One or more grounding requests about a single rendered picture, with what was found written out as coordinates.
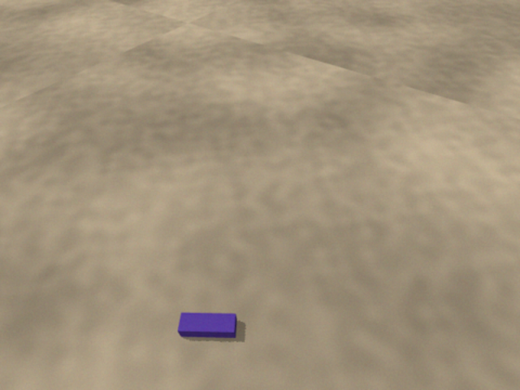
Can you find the carton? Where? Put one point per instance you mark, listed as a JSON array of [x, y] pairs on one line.
[[207, 325]]

